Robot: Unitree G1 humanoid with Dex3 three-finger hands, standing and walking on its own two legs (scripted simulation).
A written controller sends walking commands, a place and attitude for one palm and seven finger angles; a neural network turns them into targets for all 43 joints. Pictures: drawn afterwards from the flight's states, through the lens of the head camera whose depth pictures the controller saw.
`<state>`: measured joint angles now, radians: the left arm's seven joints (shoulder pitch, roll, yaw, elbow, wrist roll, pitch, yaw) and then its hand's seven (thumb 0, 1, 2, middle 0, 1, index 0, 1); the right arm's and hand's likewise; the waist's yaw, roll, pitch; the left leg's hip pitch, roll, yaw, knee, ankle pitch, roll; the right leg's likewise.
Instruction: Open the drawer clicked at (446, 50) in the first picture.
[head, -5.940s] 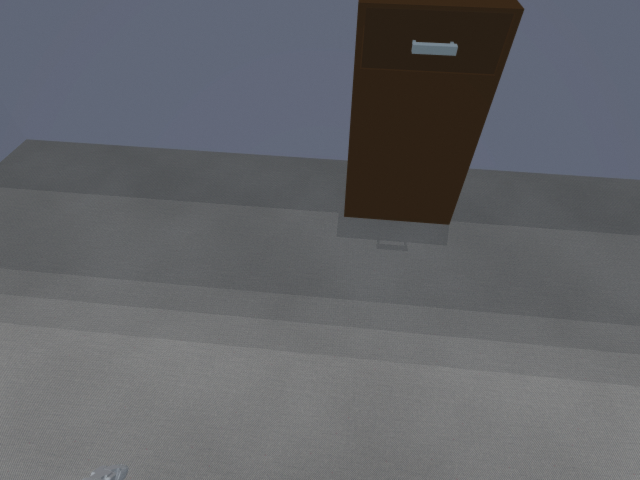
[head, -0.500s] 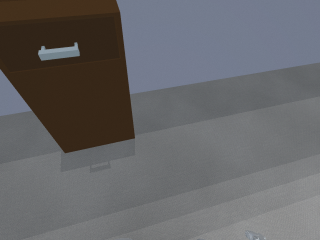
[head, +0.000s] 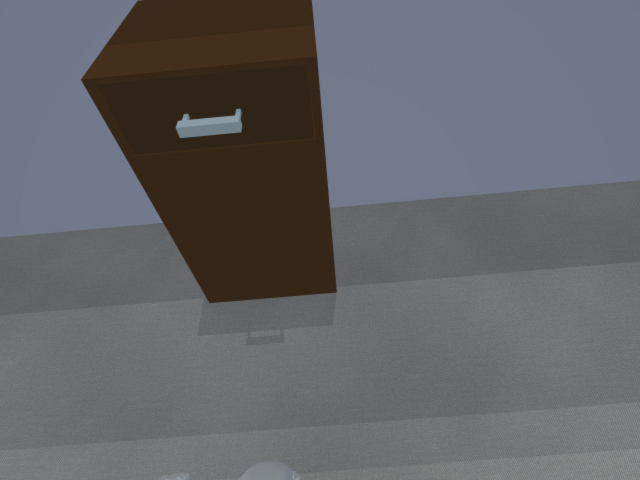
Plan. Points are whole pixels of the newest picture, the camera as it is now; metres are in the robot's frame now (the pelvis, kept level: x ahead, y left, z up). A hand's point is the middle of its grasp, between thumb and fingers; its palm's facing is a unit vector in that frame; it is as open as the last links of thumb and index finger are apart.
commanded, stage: take the last steps up to it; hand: left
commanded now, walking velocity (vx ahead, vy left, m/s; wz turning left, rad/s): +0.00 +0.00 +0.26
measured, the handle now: (210, 120) +0.80 +0.27 +0.01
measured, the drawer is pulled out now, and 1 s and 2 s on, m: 0.00 0.00 0.00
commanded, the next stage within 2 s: come to a stop and stand still in 1.00 s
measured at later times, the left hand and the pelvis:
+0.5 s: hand out of the picture +0.03 +0.24 -0.17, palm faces +0.12 -0.97 -0.19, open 7.4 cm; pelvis +0.04 +0.05 +0.01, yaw +5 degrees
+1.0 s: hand (208, 452) +0.19 +0.20 -0.16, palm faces +0.16 -0.96 -0.21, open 7.2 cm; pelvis +0.20 +0.02 +0.01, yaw +7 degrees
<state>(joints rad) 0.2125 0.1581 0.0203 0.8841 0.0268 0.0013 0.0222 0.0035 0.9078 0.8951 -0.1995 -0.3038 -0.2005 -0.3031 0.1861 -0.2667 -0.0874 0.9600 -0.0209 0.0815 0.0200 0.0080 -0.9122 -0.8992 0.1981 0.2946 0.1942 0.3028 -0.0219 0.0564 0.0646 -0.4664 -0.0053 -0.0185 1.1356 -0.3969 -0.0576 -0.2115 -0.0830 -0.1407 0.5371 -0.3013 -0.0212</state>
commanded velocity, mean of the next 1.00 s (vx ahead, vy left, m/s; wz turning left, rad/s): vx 0.25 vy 0.00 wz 0.06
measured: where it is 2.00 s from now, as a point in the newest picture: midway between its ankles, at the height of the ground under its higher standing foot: (341, 479)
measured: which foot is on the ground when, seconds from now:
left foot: up 0.00-0.22, down 0.24-0.72, up 0.74-1.00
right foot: down 0.00-0.24, up 0.26-0.68, down 0.70-1.00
